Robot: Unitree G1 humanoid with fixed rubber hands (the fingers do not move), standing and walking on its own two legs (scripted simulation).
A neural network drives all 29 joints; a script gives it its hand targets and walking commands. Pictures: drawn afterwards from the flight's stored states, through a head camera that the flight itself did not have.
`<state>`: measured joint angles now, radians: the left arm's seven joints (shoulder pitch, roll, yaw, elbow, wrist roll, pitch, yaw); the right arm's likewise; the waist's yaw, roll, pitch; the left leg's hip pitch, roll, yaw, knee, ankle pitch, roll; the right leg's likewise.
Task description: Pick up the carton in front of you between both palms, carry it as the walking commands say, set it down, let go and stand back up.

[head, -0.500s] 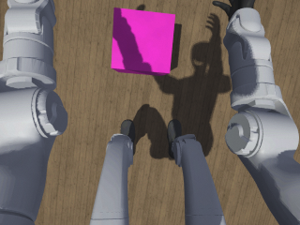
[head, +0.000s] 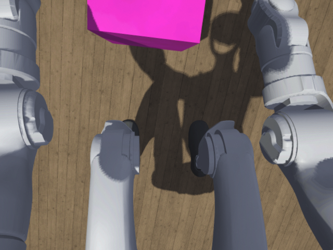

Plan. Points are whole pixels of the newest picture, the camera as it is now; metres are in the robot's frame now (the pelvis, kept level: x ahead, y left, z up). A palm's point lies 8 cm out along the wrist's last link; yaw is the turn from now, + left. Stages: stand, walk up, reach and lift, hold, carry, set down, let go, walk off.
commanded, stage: reach and lift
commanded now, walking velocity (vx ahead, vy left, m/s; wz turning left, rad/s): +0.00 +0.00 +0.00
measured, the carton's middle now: out of the picture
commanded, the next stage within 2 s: none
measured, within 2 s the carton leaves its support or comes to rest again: leaves its support in 1.18 s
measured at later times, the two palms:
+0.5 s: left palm out of the picture +0.58 +0.23 -0.25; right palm out of the picture +0.56 -0.13 -0.25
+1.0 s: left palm out of the picture +0.57 +0.22 -0.23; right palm out of the picture +0.56 -0.09 -0.24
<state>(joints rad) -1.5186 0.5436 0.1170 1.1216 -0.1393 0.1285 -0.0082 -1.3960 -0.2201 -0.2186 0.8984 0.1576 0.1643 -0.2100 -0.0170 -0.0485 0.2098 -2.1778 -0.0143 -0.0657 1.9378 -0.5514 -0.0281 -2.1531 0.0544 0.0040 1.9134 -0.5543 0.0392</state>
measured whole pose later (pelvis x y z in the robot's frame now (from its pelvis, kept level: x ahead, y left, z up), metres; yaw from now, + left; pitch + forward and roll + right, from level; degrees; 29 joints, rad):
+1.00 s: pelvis -0.01 +0.01 -0.08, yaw +0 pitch +32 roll -4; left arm -1.74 0.46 0.09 1.24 -0.06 0.17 -0.02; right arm -1.59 -0.17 -0.39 1.02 0.01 0.18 -0.13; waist 0.01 -0.03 0.52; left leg -2.21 -0.02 -0.04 2.25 -0.60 0.01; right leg -2.17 0.07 0.02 2.22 -0.61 0.08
